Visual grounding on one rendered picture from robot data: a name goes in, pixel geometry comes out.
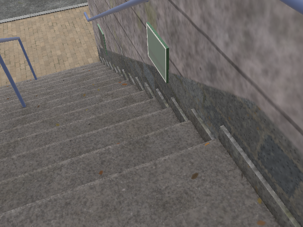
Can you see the stairs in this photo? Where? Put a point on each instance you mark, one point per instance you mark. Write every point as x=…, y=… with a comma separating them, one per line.
x=80, y=125

